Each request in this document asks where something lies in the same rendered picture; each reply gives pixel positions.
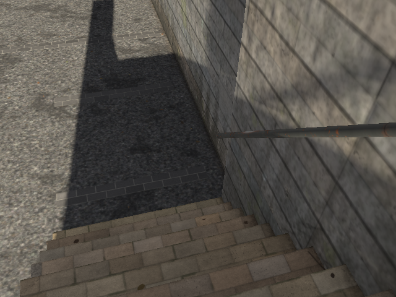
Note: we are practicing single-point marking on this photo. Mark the stairs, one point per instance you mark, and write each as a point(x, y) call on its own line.
point(202, 249)

